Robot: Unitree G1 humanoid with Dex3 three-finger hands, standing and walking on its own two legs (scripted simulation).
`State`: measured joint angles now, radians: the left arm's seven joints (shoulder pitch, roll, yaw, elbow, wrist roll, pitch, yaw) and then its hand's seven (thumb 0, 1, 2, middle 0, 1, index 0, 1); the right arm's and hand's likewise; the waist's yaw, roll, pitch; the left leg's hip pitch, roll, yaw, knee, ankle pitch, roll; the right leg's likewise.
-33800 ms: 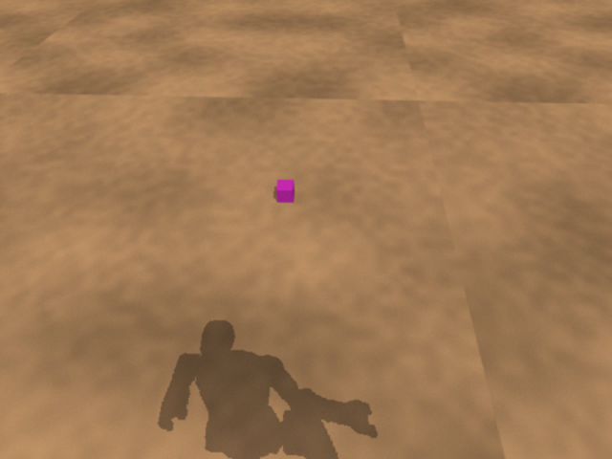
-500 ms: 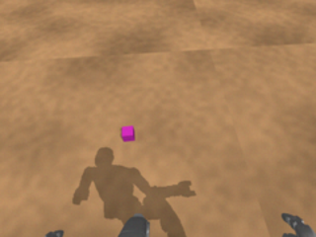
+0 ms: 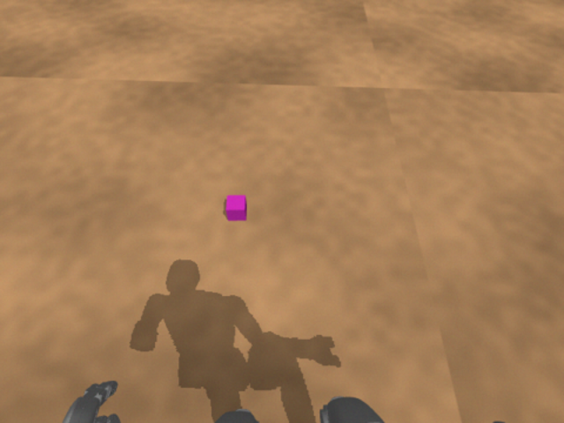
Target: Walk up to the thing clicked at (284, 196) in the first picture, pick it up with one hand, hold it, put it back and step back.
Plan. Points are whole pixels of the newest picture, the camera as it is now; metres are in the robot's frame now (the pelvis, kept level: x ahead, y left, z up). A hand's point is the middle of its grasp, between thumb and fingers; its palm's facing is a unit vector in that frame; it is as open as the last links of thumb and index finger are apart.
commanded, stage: step back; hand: left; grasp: from above
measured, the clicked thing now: (236, 208) +0.97 +0.25 -0.72
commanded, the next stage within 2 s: stand in 1.32 s
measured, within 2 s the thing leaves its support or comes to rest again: neither
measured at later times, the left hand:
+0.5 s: hand out of the picture -0.09 +0.27 -0.14, palm faces +0.07 -0.89 -0.45, open 7.4 cm
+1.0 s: hand out of the picture -0.07 +0.26 -0.15, palm faces +0.07 -0.93 -0.36, open 7.4 cm
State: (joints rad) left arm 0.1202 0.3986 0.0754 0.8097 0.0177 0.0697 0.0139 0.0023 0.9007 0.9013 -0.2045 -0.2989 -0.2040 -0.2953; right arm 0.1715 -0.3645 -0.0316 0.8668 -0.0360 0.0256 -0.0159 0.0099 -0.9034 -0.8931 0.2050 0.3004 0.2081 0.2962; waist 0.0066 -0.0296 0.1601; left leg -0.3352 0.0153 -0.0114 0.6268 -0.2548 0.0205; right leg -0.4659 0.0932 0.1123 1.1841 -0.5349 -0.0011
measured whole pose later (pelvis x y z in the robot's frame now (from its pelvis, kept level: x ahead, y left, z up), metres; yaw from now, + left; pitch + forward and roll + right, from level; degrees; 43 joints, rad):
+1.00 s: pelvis -0.11 -0.01 +0.00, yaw +3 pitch -2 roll +0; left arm 0.18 0.37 0.03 1.01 0.02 -0.01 -0.01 0.00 0.90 0.90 -0.21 -0.30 -0.21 -0.30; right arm 0.18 -0.37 -0.06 1.04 -0.04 -0.02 0.01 0.01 -0.91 -0.89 0.20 0.30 0.20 0.30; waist 0.03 -0.02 0.06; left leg -0.28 0.00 0.00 0.61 -0.29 0.00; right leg -0.27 -0.05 0.00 0.65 -0.38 0.00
